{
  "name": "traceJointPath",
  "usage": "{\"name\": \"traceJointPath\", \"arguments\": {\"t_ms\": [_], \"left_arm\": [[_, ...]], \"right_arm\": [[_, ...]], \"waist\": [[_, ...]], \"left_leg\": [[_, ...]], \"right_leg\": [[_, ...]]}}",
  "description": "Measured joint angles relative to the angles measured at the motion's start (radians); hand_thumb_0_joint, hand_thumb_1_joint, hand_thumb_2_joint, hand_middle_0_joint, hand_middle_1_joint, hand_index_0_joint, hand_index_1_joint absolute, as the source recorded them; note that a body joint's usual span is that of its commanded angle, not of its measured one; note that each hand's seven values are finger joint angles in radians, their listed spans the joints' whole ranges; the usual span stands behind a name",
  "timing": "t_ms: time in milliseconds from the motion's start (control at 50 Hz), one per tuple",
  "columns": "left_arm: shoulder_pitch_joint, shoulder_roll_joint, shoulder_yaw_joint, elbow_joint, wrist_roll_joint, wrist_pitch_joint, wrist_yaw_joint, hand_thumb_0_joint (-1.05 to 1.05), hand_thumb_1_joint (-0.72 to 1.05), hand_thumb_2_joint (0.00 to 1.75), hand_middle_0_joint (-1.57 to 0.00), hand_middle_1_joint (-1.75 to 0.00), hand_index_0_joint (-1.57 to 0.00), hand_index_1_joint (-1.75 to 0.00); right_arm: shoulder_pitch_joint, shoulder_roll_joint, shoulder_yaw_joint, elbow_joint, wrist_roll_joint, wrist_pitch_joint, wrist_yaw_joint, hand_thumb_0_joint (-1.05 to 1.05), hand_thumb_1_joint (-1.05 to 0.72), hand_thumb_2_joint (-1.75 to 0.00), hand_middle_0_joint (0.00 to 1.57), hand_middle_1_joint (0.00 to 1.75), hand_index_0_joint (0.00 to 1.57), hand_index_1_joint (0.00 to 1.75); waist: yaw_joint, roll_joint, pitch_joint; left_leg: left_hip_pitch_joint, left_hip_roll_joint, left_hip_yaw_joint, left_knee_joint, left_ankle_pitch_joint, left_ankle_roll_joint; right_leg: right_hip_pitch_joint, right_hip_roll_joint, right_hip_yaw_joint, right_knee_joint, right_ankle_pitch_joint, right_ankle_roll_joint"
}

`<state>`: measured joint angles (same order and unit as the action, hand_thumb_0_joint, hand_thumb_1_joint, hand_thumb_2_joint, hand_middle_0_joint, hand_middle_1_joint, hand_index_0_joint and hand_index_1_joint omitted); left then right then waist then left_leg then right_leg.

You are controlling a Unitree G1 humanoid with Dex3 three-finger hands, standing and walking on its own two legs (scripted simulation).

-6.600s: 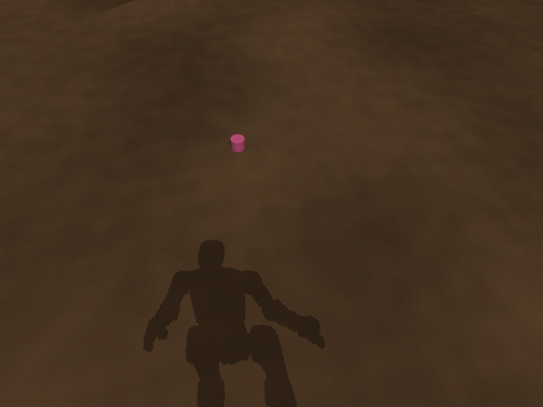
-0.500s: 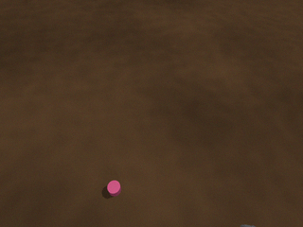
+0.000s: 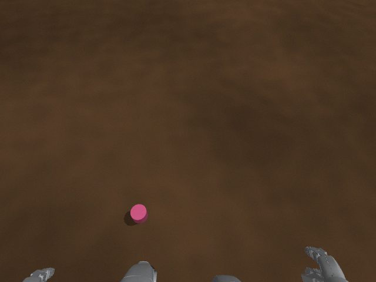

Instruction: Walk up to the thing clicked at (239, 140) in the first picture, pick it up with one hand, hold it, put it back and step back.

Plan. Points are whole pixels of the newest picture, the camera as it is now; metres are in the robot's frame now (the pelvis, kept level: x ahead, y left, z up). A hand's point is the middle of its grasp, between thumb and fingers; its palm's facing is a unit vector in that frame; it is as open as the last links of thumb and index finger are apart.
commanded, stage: walk up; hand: left
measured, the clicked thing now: (139, 213) +0.46 +0.23 -0.72
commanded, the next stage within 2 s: none
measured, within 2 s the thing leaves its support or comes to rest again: neither
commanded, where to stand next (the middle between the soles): +0.08 +0.00 m, yaw +1 degrees
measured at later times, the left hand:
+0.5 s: hand out of the picture +0.02 +0.33 -0.14, palm faces +0.08 -0.90 -0.44, open 7.4 cm
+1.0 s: hand out of the picture +0.09 +0.27 -0.15, palm faces -0.08 -0.90 -0.43, open 7.3 cm
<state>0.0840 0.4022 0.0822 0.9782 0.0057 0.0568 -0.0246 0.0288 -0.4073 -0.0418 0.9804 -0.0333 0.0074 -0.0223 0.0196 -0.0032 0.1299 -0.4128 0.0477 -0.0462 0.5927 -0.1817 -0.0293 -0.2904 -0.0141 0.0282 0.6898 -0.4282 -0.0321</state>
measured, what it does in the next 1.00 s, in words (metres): steps on the spot: left foot, then right foot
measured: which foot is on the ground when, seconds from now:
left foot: down 0.00-0.02, up 0.04-0.40, down 0.42-0.86, up 0.88-1.00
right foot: down 0.00-0.44, up 0.46-0.82, down 0.84-1.00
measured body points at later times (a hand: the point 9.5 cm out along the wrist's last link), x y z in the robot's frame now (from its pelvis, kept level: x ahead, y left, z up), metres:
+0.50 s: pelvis +0.04 +0.04 +0.00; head +0.09 +0.04 +0.45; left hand +0.02 +0.38 -0.11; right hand +0.17 -0.26 -0.12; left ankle +0.09 +0.17 -0.72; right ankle -0.01 -0.12 -0.70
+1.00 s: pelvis -0.01 +0.00 -0.01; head +0.06 -0.02 +0.43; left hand +0.09 +0.31 -0.12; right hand +0.11 -0.34 -0.14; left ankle +0.01 +0.15 -0.66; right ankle +0.02 -0.13 -0.72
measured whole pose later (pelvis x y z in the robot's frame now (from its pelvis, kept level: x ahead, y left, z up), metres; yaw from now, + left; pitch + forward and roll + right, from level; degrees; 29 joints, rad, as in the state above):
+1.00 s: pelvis -0.01 +0.00 -0.01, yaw -3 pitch -2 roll +1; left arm 0.18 0.36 0.04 0.87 0.03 0.01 0.01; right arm 0.09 -0.45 -0.07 0.88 0.02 0.05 -0.02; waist 0.01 0.04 0.19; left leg -0.53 -0.05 -0.10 1.18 -0.52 0.01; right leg -0.40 -0.02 0.06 0.80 -0.37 0.01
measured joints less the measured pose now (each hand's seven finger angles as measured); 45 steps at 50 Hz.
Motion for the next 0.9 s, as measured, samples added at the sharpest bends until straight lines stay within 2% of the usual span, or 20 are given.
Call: {"name": "traceJointPath", "arguments": {"t_ms": [20, 40, 80, 120, 160, 280, 340, 380, 420, 440, 460, 500, 560, 700, 760, 820, 840, 860, 880, 900], "left_arm": [[0.016, -0.008, 0.000, 0.012, 0.006, -0.017, 0.006, 0.00, 0.91, 0.90, -0.20, -0.30, -0.20, -0.30], [0.034, -0.023, -0.004, 0.023, 0.015, -0.030, 0.012, 0.00, 0.91, 0.90, -0.20, -0.30, -0.20, -0.30], [0.078, -0.044, -0.016, 0.036, 0.030, -0.045, 0.020, 0.00, 0.91, 0.90, -0.20, -0.30, -0.20, -0.30], [0.109, -0.068, -0.024, 0.048, 0.031, -0.058, 0.028, 0.00, 0.91, 0.90, -0.21, -0.30, -0.21, -0.30], [0.136, -0.085, -0.026, 0.049, 0.033, -0.072, 0.033, 0.00, 0.91, 0.90, -0.21, -0.30, -0.21, -0.30], [0.229, -0.067, -0.010, -0.011, 0.028, -0.117, 0.040, 0.00, 0.90, 0.90, -0.21, -0.30, -0.21, -0.30], [0.269, -0.035, -0.004, -0.036, 0.029, -0.121, 0.031, 0.00, 0.90, 0.90, -0.21, -0.30, -0.21, -0.30], [0.287, -0.011, -0.005, -0.045, 0.028, -0.115, 0.026, 0.00, 0.90, 0.90, -0.21, -0.30, -0.21, -0.30], [0.291, 0.007, -0.011, -0.049, 0.017, -0.097, 0.027, 0.00, 0.90, 0.90, -0.21, -0.30, -0.21, -0.30], [0.283, 0.014, -0.014, -0.047, 0.008, -0.086, 0.031, 0.00, 0.90, 0.90, -0.21, -0.30, -0.21, -0.30], [0.266, 0.017, -0.018, -0.041, -0.003, -0.071, 0.037, 0.01, 0.90, 0.90, -0.21, -0.30, -0.21, -0.30], [0.231, 0.014, -0.030, -0.030, -0.018, -0.045, 0.046, 0.01, 0.91, 0.90, -0.21, -0.30, -0.21, -0.30], [0.190, 0.011, -0.042, -0.032, -0.020, -0.025, 0.045, 0.01, 0.91, 0.90, -0.21, -0.30, -0.21, -0.30], [0.101, 0.020, -0.018, -0.102, 0.000, 0.012, 0.023, 0.00, 0.91, 0.90, -0.21, -0.30, -0.21, -0.30], [0.083, 0.018, -0.014, -0.119, -0.005, 0.009, 0.017, 0.00, 0.91, 0.90, -0.21, -0.30, -0.21, -0.30], [0.083, 0.012, -0.018, -0.117, -0.010, -0.010, 0.014, 0.00, 0.91, 0.90, -0.21, -0.30, -0.21, -0.30], [0.087, 0.011, -0.018, -0.112, -0.008, -0.019, 0.014, 0.00, 0.91, 0.90, -0.21, -0.30, -0.21, -0.30], [0.085, -0.001, -0.016, -0.101, -0.003, -0.028, 0.018, 0.00, 0.91, 0.90, -0.21, -0.30, -0.21, -0.30], [0.085, -0.012, -0.017, -0.096, 0.005, -0.034, 0.020, 0.00, 0.91, 0.90, -0.21, -0.30, -0.21, -0.30], [0.090, -0.016, -0.023, -0.097, 0.011, -0.039, 0.022, 0.00, 0.91, 0.90, -0.21, -0.30, -0.21, -0.30]], "right_arm": [[-0.004, -0.009, -0.003, -0.005, -0.001, 0.010, 0.005, 0.01, -0.90, -0.90, 0.20, 0.30, 0.21, 0.30], [-0.003, -0.015, -0.007, -0.009, -0.003, 0.021, 0.009, 0.01, -0.90, -0.90, 0.20, 0.30, 0.21, 0.30], [0.017, -0.013, -0.012, -0.011, -0.001, 0.038, 0.017, 0.01, -0.90, -0.90, 0.20, 0.30, 0.21, 0.30], [0.042, -0.018, -0.017, -0.010, 0.007, 0.042, 0.031, 0.01, -0.90, -0.90, 0.20, 0.30, 0.21, 0.30], [0.077, -0.024, -0.022, -0.008, 0.005, 0.045, 0.045, 0.01, -0.91, -0.90, 0.20, 0.30, 0.20, 0.30], [0.181, -0.025, -0.041, 0.007, -0.021, 0.065, 0.097, 0.01, -0.90, -0.90, 0.20, 0.30, 0.20, 0.30], [0.191, -0.020, -0.045, 0.007, -0.014, 0.055, 0.111, 0.01, -0.90, -0.90, 0.20, 0.30, 0.21, 0.30], [0.182, -0.015, -0.043, 0.001, -0.005, 0.040, 0.113, 0.01, -0.90, -0.90, 0.20, 0.30, 0.21, 0.30], [0.166, -0.011, -0.040, -0.013, 0.006, 0.015, 0.101, 0.01, -0.90, -0.90, 0.20, 0.30, 0.21, 0.30], [0.152, -0.005, -0.041, -0.019, 0.008, 0.001, 0.089, 0.01, -0.90, -0.90, 0.20, 0.30, 0.21, 0.30], [0.135, 0.007, -0.039, -0.025, 0.008, -0.010, 0.076, 0.01, -0.90, -0.90, 0.20, 0.30, 0.21, 0.30], [0.110, 0.027, -0.023, -0.039, 0.019, -0.023, 0.060, 0.01, -0.91, -0.90, 0.20, 0.30, 0.21, 0.30], [0.072, 0.057, 0.003, -0.058, 0.027, -0.029, 0.043, 0.01, -0.90, -0.90, 0.20, 0.30, 0.21, 0.30], [0.021, 0.059, 0.010, -0.112, 0.032, -0.045, -0.004, 0.01, -0.90, -0.90, 0.20, 0.30, 0.21, 0.30], [0.014, 0.030, 0.000, -0.131, 0.021, -0.037, -0.009, 0.01, -0.90, -0.90, 0.20, 0.30, 0.21, 0.30], [0.011, -0.007, -0.007, -0.148, 0.016, -0.013, 0.000, 0.01, -0.90, -0.90, 0.20, 0.30, 0.21, 0.30], [0.012, -0.018, -0.009, -0.152, 0.018, -0.001, 0.006, 0.01, -0.90, -0.90, 0.20, 0.30, 0.21, 0.30], [0.010, -0.033, -0.013, -0.152, 0.022, 0.010, 0.009, 0.01, -0.90, -0.90, 0.20, 0.30, 0.21, 0.30], [0.009, -0.043, -0.019, -0.149, 0.027, 0.023, 0.010, 0.01, -0.90, -0.90, 0.20, 0.30, 0.21, 0.30], [0.011, -0.043, -0.023, -0.142, 0.031, 0.036, 0.006, 0.01, -0.90, -0.90, 0.20, 0.30, 0.21, 0.30]], "waist": [[0.000, 0.020, 0.001], [-0.006, 0.043, 0.004], [0.000, 0.046, -0.009], [0.000, 0.058, -0.011], [-0.006, 0.073, -0.015], [0.003, 0.085, -0.034], [0.010, 0.076, -0.033], [0.015, 0.063, -0.029], [0.019, 0.051, -0.021], [0.020, 0.037, -0.009], [0.023, 0.017, 0.007], [0.017, 0.003, 0.017], [0.017, -0.019, 0.015], [0.017, -0.058, 0.049], [0.009, -0.052, 0.062], [-0.003, -0.029, 0.064], [-0.006, -0.019, 0.059], [-0.010, 0.014, 0.064], [-0.019, 0.039, 0.071], [-0.020, 0.040, 0.070]], "left_leg": [[-0.016, 0.014, -0.011, 0.047, -0.032, 0.008], [-0.028, 0.010, -0.045, 0.097, -0.110, 0.019], [-0.048, -0.046, -0.097, 0.198, -0.224, 0.029], [-0.060, -0.086, -0.121, 0.289, -0.228, 0.029], [-0.057, -0.098, -0.115, 0.334, -0.214, 0.027], [-0.025, -0.067, -0.059, 0.346, -0.191, 0.016], [0.000, -0.033, -0.019, 0.238, -0.196, 0.020], [0.030, -0.019, 0.011, 0.128, -0.179, 0.024], [0.080, -0.019, 0.039, -0.005, -0.073, 0.031], [0.092, -0.030, 0.050, -0.026, -0.009, 0.028], [0.092, -0.042, 0.064, -0.006, -0.021, 0.029], [0.089, -0.046, 0.067, 0.021, -0.055, 0.037], [0.100, -0.038, 0.082, 0.014, -0.065, 0.042], [0.070, 0.000, 0.110, 0.050, -0.073, 0.036], [0.037, 0.025, 0.114, 0.088, -0.081, 0.029], [-0.009, 0.056, 0.115, 0.156, -0.104, 0.015], [-0.029, 0.067, 0.114, 0.191, -0.119, 0.010], [-0.049, 0.091, 0.098, 0.232, -0.136, 0.012], [-0.069, 0.090, 0.065, 0.278, -0.162, 0.026], [-0.090, 0.052, 0.029, 0.346, -0.243, 0.036]], "right_leg": [[0.019, 0.012, -0.007, -0.037, 0.042, 0.018], [0.026, 0.027, -0.018, -0.034, 0.051, 0.026], [0.027, 0.023, -0.010, -0.033, 0.056, 0.027], [0.049, 0.015, -0.010, -0.075, 0.078, 0.027], [0.077, 0.007, -0.023, -0.123, 0.098, 0.028], [0.158, -0.029, -0.066, -0.207, 0.106, 0.032], [0.189, -0.047, -0.077, -0.224, 0.095, 0.037], [0.194, -0.059, -0.078, -0.208, 0.077, 0.052], [0.175, -0.072, -0.072, -0.143, 0.038, 0.067], [0.151, -0.085, -0.062, -0.078, 0.012, 0.064], [0.123, -0.085, -0.022, -0.005, -0.019, 0.051], [0.066, -0.040, 0.043, 0.126, -0.099, 0.027], [-0.017, 0.005, 0.072, 0.268, -0.125, 0.009], [-0.181, 0.048, 0.108, 0.493, -0.066, 0.024], [-0.178, 0.021, 0.084, 0.412, -0.039, 0.031], [-0.112, -0.009, 0.036, 0.213, 0.015, 0.034], [-0.076, -0.011, 0.021, 0.132, 0.037, 0.041], [-0.059, 0.009, 0.005, 0.105, 0.007, 0.057], [-0.063, 0.023, -0.007, 0.118, 0.003, 0.057], [-0.078, 0.020, -0.002, 0.139, 0.003, 0.053]]}}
